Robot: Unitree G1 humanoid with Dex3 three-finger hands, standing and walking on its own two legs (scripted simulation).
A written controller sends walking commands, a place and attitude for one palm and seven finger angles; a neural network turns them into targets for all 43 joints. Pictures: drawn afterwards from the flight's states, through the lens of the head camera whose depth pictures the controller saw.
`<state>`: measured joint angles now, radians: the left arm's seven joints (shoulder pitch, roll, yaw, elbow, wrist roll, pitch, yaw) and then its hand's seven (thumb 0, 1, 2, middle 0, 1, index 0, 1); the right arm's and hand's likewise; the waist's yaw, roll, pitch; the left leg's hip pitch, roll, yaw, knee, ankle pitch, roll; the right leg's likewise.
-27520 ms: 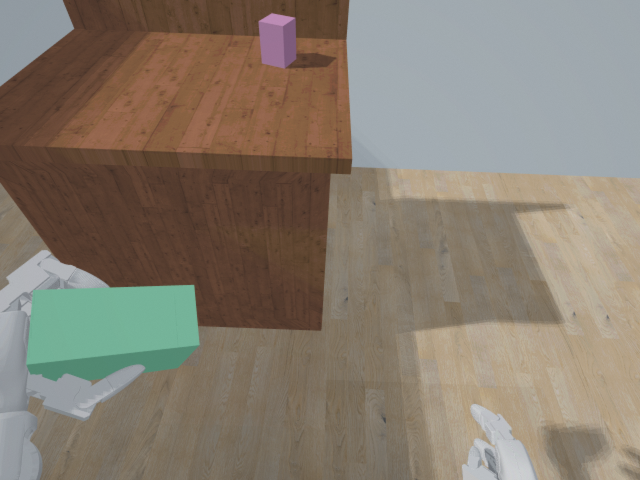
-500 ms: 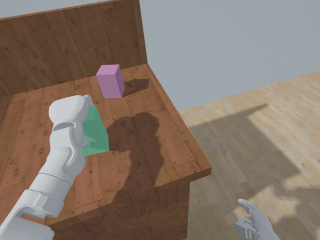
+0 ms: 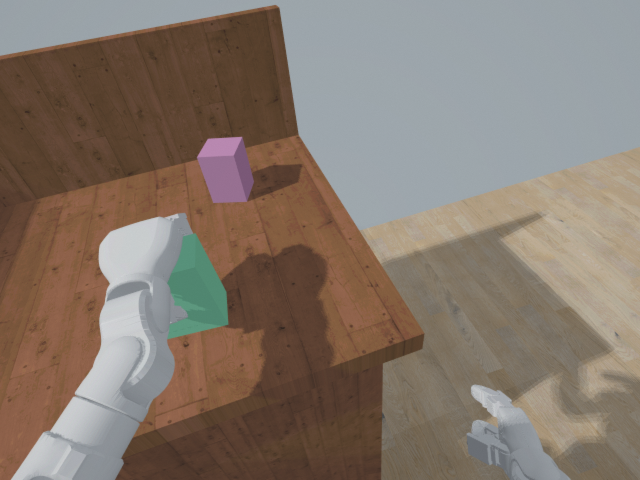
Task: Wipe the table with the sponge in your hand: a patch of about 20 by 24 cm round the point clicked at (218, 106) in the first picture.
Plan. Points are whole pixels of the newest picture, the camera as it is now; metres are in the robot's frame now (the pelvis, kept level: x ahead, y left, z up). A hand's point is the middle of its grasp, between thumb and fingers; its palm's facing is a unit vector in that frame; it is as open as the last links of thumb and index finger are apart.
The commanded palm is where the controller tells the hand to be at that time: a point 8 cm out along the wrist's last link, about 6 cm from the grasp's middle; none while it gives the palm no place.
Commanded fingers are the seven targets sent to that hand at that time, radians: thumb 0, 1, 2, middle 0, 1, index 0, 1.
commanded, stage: wipe back along the middle lane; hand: left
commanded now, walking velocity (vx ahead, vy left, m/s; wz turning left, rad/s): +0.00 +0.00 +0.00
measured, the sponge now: (181, 300) +0.31 +0.23 +0.08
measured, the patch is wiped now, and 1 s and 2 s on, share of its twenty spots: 0.70 0.80 0.90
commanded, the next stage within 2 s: slide across to the third lane in 0.32 s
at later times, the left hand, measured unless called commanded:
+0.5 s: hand (169, 299) +0.27 +0.21 +0.14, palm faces +0.18 -0.12 -0.98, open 10.2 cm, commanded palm +0.24 +0.20 +0.18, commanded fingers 0.00 0.10 1.30 -1.20 -1.60 -1.20 -1.60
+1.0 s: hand (238, 282) +0.30 +0.13 +0.15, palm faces +0.15 -0.21 -0.96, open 10.2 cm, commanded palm +0.26 +0.14 +0.20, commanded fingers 0.00 0.10 1.30 -1.20 -1.60 -1.20 -1.60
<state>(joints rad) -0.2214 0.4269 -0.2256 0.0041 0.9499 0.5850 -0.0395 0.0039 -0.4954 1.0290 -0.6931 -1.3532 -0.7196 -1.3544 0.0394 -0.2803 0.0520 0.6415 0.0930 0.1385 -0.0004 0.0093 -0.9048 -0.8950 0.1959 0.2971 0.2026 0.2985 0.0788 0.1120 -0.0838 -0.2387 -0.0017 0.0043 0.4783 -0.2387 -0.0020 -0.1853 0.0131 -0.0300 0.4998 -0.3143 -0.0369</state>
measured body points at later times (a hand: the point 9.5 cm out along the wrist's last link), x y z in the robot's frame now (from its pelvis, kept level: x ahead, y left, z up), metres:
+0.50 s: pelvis +0.00 -0.01 +0.00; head -0.03 -0.06 +0.44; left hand +0.26 +0.21 +0.19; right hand +0.24 -0.21 -0.08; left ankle +0.01 +0.12 -0.74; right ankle -0.03 -0.09 -0.74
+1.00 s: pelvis -0.02 -0.02 +0.00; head -0.06 -0.08 +0.44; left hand +0.28 +0.14 +0.20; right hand +0.24 -0.21 -0.07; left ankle +0.01 +0.12 -0.74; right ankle -0.03 -0.09 -0.74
